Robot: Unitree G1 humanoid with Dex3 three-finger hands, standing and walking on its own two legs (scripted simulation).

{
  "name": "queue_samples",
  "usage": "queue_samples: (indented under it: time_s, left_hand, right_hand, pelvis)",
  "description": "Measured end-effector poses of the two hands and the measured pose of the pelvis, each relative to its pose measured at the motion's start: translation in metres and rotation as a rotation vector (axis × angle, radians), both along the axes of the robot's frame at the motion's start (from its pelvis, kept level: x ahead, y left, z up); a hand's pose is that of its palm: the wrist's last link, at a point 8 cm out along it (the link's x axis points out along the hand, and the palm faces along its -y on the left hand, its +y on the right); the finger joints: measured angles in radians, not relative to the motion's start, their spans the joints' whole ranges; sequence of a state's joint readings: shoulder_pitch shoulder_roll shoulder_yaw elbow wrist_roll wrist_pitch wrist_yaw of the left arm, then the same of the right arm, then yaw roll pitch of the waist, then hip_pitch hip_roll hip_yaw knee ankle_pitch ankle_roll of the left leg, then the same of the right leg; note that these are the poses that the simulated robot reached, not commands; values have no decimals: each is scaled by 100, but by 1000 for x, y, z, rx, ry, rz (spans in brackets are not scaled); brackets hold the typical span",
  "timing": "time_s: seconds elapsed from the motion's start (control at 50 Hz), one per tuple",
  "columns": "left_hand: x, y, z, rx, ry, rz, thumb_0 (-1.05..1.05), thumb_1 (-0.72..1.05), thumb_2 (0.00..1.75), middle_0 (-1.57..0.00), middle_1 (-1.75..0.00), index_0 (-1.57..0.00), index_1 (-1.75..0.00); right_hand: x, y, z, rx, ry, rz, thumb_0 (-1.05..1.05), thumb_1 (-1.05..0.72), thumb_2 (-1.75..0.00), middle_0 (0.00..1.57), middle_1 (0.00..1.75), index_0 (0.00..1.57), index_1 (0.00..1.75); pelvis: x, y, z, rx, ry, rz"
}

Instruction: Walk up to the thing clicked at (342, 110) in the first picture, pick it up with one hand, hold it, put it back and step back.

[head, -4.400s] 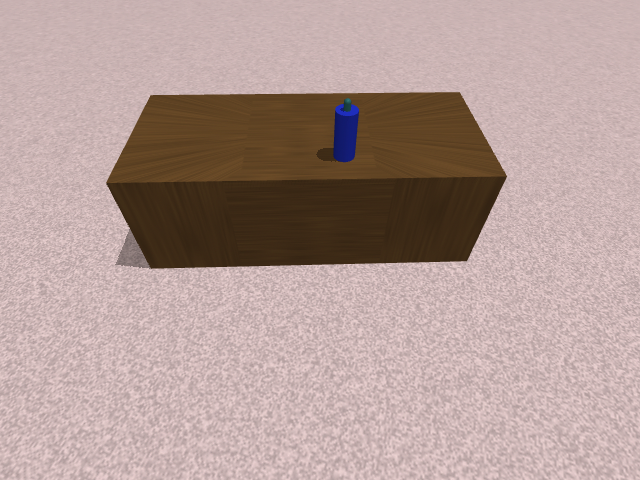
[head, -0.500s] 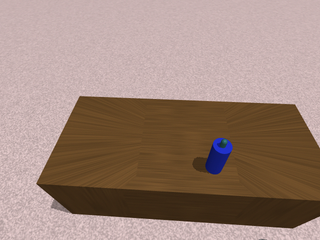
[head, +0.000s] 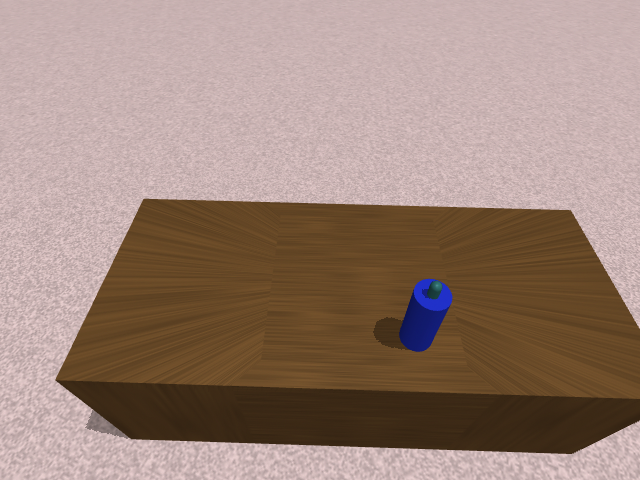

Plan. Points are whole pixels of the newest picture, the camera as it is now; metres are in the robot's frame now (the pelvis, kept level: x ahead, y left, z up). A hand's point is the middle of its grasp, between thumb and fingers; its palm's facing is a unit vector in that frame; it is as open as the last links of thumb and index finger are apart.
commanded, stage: stand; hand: right
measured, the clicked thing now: (425, 312) +0.48 -0.21 -0.23
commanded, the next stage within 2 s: none
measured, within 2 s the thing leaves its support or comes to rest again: neither
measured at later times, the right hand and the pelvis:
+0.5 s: hand out of the picture +0.10 -0.26 -0.16, palm faces -0.03 +0.94 -0.33, open 7.4 cm; pelvis +0.03 +0.00 +0.00, yaw +0 degrees
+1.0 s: hand out of the picture +0.10 -0.26 -0.16, palm faces -0.03 +0.94 -0.33, open 7.4 cm; pelvis +0.03 -0.01 +0.00, yaw -1 degrees
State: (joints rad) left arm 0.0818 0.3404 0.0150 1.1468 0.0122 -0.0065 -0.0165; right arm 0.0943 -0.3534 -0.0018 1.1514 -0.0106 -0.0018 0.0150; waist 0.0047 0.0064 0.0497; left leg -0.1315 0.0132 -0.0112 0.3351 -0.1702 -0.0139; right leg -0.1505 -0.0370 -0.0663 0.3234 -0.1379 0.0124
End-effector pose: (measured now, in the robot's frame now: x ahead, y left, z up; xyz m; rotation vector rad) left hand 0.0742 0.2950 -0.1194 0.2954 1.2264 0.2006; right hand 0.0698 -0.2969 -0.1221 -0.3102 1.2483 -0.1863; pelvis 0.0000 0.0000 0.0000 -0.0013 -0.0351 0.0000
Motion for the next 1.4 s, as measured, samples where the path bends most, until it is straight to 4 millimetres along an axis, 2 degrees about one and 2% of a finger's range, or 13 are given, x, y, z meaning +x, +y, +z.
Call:
queue_samples:
  time_s: [0.24, 0.68, 1.1, 1.4]
  left_hand:
    - [1, 3, 3, 20, 26, 0, 0, 90, 90, -20, -30, -21, -30]
    - [30, -4, 4, 16, -8, -12, 0, 90, 90, -20, -30, -21, -30]
    - [22, -2, 4, 23, 23, -7, 0, 90, 90, -20, -30, -21, -30]
    - [27, -3, 3, 20, 17, -11, 0, 90, 90, -20, -30, -21, -30]
  right_hand:
    - [7, 0, -3, 10, 6, 0, 0, -90, -90, 20, 30, 20, 30]
    - [36, -6, 3, -7, -33, 7, 0, -90, -90, 20, 30, 20, 30]
    - [26, -5, -1, 3, 2, 2, 0, -90, -90, 20, 30, 20, 30]
    - [30, -7, 0, -5, -7, 5, 0, -90, -90, 20, 30, 20, 30]
  pelvis:
    - [14, -1, 0, 3, 8, -3]
    - [29, -5, 1, 1, 6, -6]
    - [30, -6, 1, 2, 10, -10]
    - [33, -5, 1, 2, 10, -11]
